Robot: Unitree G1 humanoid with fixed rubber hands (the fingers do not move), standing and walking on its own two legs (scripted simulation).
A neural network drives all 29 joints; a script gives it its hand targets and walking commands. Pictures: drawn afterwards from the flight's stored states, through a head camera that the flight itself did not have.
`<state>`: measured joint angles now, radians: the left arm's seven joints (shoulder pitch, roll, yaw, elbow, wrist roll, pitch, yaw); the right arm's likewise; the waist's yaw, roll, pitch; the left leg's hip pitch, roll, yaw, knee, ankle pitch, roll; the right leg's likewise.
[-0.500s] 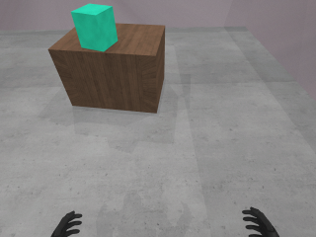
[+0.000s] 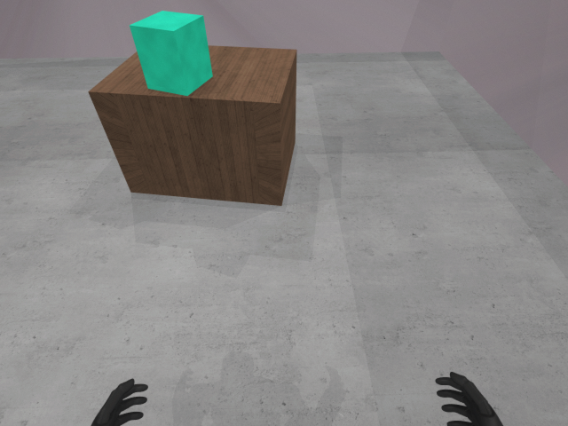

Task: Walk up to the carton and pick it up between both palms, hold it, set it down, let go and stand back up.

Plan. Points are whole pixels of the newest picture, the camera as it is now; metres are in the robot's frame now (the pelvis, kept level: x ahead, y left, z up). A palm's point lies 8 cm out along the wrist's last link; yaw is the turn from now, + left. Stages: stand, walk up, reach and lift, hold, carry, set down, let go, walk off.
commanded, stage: stand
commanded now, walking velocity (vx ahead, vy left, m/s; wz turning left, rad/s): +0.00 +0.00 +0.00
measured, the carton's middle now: (174, 53) +1.55 +0.47 -0.06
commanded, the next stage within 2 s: walk up in 0.60 s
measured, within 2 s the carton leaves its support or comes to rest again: neither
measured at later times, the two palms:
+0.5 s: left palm out of the picture +0.15 +0.27 -0.06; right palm out of the picture +0.16 -0.26 -0.06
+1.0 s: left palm out of the picture +0.11 +0.35 -0.05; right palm (488, 409) +0.18 -0.26 -0.05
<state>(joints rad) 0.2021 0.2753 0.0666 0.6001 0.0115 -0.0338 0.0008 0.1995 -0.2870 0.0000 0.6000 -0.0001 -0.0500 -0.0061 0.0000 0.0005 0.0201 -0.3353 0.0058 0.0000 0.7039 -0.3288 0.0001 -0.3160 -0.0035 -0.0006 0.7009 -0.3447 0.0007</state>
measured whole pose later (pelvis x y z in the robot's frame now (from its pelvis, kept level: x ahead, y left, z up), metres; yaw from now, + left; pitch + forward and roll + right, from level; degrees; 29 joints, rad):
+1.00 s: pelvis +0.02 +0.03 +0.00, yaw +2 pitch -1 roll +0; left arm 0.33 0.40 0.10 0.60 0.01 -0.10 0.00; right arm 0.20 -0.42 -0.05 0.60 0.00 -0.03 0.11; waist 0.00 0.01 0.01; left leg -0.53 0.01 0.00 0.93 -0.42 0.00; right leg -0.30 -0.07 -0.01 0.67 -0.37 -0.03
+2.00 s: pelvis +0.34 +0.15 +0.00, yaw +1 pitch -2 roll -1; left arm 0.38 0.45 0.06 0.63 0.01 -0.08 0.03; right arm 0.32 -0.43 -0.07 0.60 0.00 -0.01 0.07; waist 0.00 0.03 0.03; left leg -0.34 -0.05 0.04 1.20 -0.49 0.10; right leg -0.37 0.05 -0.09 0.66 -0.27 -0.09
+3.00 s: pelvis +0.67 +0.25 +0.02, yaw +0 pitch -2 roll +0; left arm 0.41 0.45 0.07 0.67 0.01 -0.07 0.01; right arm 0.30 -0.43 -0.07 0.60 0.00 -0.01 0.09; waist -0.03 0.03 0.06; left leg -0.11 -0.02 0.10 0.49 -0.35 0.07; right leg -0.45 -0.02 -0.03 0.75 -0.25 -0.01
